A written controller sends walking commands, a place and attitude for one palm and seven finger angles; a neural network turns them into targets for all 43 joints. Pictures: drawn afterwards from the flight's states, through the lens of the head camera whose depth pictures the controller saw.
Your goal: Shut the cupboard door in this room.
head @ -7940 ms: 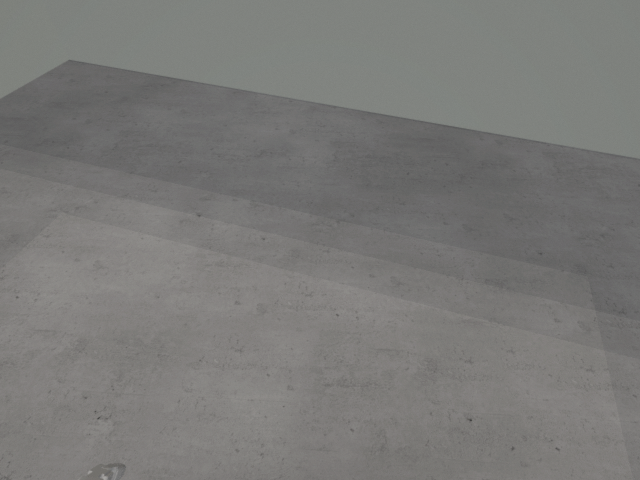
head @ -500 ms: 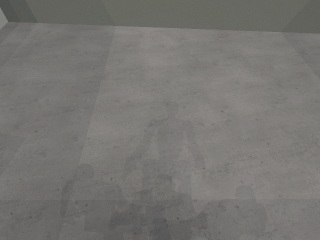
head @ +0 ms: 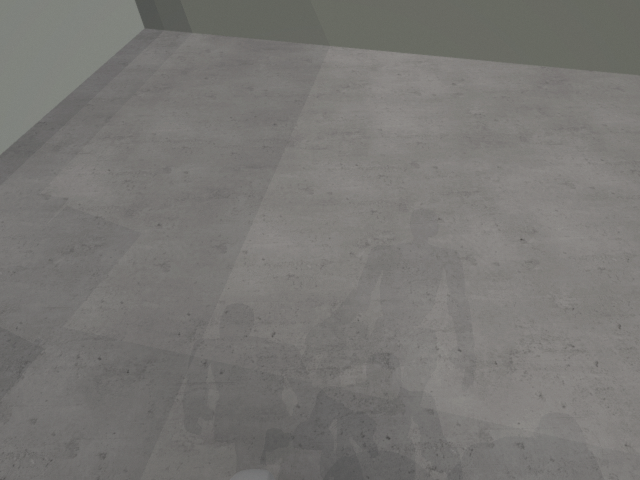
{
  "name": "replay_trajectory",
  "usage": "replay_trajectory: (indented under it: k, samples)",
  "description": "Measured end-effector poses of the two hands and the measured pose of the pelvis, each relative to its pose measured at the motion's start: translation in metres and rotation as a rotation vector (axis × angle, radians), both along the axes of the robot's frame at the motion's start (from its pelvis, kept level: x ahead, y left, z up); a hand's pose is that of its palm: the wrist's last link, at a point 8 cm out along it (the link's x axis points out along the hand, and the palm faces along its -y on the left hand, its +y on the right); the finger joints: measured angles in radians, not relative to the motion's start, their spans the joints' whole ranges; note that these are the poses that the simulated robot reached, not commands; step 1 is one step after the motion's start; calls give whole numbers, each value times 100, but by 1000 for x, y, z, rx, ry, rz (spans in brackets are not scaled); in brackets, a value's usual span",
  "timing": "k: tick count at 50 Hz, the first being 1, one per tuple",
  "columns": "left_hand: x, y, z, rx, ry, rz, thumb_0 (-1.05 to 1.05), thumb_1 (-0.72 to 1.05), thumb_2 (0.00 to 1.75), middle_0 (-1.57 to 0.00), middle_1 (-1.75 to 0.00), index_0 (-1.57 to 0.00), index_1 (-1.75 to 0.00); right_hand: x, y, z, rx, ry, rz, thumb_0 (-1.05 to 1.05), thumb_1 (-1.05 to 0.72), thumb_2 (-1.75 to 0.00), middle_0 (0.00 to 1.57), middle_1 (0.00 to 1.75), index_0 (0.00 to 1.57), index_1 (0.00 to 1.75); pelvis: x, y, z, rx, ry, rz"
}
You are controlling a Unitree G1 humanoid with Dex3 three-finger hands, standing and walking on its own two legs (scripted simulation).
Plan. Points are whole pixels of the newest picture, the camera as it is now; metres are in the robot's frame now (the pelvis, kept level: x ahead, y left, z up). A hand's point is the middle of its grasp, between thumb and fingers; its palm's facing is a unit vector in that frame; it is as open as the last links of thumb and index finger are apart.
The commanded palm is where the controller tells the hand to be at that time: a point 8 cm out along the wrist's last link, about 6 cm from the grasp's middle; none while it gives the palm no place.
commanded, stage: turn or walk to find it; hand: left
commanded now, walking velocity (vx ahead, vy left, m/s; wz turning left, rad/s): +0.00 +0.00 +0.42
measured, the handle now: out of the picture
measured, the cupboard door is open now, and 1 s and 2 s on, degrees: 80 80 80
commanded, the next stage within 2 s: stand and wait in 1.58 s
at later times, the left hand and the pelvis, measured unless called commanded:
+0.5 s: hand out of the picture +0.04 +0.26 -0.16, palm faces +0.21 -0.95 -0.25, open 7.4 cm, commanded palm none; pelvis -0.02 +0.03 +0.00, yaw +11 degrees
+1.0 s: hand out of the picture -0.09 +0.20 -0.17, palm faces +0.44 -0.87 -0.24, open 7.4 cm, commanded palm none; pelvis -0.06 +0.00 +0.00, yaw +25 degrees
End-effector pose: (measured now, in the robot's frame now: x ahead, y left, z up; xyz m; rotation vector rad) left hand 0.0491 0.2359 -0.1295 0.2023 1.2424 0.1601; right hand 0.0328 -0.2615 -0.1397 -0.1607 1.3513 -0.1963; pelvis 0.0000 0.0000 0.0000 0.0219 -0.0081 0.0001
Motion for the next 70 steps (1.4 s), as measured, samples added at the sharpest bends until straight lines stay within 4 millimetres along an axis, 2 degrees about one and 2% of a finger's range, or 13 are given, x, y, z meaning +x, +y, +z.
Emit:
replay_trajectory:
  k: [6,9,17,24,29,32,38,44,49,54,57,64,70]
  samples:
    - [-46,40,-29,-24,78,104,0,90,90,-20,-30,-21,-30,44,33,5,-44,-95,111,1,-91,-90,20,29,19,30,-5,27,-14,-26,3,57]
    - [-61,57,-31,-19,124,134,0,90,90,-20,-30,-20,-30,59,51,15,-50,-151,146,0,-91,-90,20,29,19,30,-8,36,-11,-31,-2,63]
    - [-51,78,-10,-9,34,182,1,91,90,-20,-30,-20,-30,65,80,27,-27,-168,209,0,-90,-90,20,30,20,30,-13,47,5,-51,-1,129]
    - [-29,70,2,13,-62,185,0,91,90,-20,-30,-20,-30,49,73,17,4,-135,211,0,-90,-90,21,30,20,30,-19,38,4,-37,-4,180]
    - [-16,48,10,31,-128,181,0,90,90,-20,-30,-20,-30,31,51,2,24,-84,206,0,-90,-90,21,30,20,30,-23,20,-1,-21,-3,219]
    - [-20,32,12,54,-161,189,0,90,90,-20,-30,-20,-30,25,34,-12,40,-59,208,0,-90,-90,21,30,20,30,-26,5,-8,-10,-4,242]
    - [-61,8,19,54,-128,264,0,90,90,-20,-30,-20,-30,26,14,-11,41,-17,260,1,-91,-90,20,29,19,30,-33,-8,-1,6,-21,311]
    - [-109,-3,12,35,-64,352,0,90,90,-20,-30,-21,-30,34,13,-5,25,2,334,1,-91,-90,20,29,19,30,-41,-12,2,15,-21,376]
    - [-157,0,0,10,-9,438,0,90,90,-20,-30,-21,-30,52,35,0,3,-16,428,1,-91,-90,20,29,19,30,-54,-4,-1,6,-13,428]
    - [-213,15,-25,-18,56,529,0,90,90,-20,-30,-21,-30,75,73,5,-18,-120,525,1,-91,-90,20,29,19,30,-71,13,-14,-14,-10,476]
    - [-236,20,-26,-24,110,558,0,90,90,-20,-30,-20,-30,80,94,15,-10,-172,558,0,-91,-90,20,29,19,30,-78,18,-10,-16,-18,483]
    - [-244,28,-9,-5,58,598,1,91,90,-20,-30,-20,-30,77,117,22,27,-190,612,0,-90,-90,20,30,20,30,-87,20,2,-27,-21,530]
    - [-224,23,2,31,-24,603,1,91,90,-20,-30,-20,-30,70,108,10,59,-160,624,0,-90,-90,21,30,20,30,-89,7,0,-18,-20,577]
